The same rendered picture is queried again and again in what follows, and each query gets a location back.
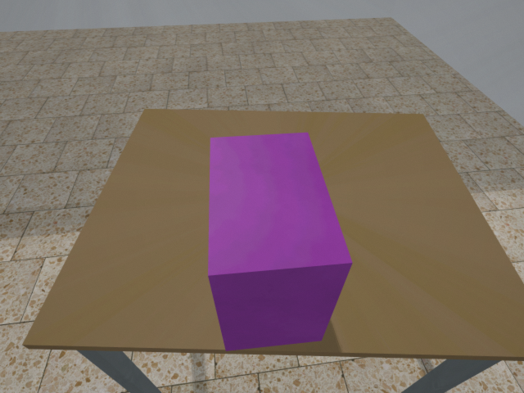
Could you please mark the table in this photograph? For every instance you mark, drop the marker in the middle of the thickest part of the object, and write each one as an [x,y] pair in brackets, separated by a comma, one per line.
[429,278]

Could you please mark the carton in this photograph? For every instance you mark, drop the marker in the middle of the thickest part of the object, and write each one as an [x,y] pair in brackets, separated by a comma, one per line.
[277,258]

